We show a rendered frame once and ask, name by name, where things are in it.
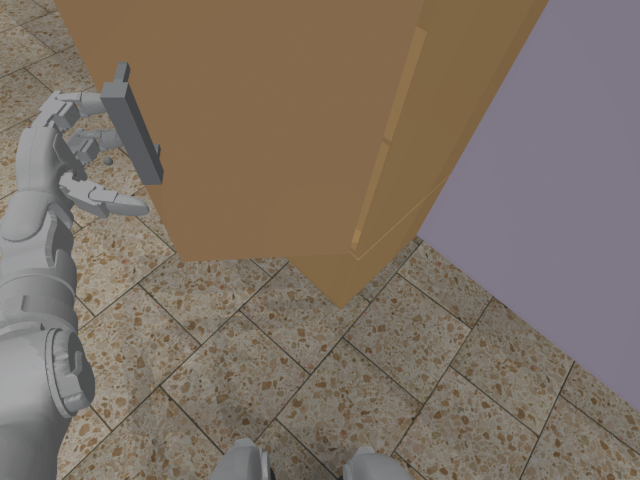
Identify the robot thigh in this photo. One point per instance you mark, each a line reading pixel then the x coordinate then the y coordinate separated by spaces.
pixel 374 466
pixel 243 463

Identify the right robot thigh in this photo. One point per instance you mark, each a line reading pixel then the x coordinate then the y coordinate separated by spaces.
pixel 374 466

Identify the left robot thigh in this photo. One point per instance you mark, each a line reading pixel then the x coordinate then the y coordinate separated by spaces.
pixel 243 463

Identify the left robot upper arm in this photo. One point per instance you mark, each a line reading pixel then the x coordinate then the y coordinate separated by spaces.
pixel 45 379

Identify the robot left forearm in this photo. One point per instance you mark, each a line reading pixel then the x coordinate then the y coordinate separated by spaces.
pixel 38 277

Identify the left robot hand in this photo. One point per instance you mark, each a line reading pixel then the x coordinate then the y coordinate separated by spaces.
pixel 43 157

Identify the cupboard door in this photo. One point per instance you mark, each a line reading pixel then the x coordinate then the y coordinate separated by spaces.
pixel 269 113

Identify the handle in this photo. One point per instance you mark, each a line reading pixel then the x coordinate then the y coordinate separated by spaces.
pixel 121 106

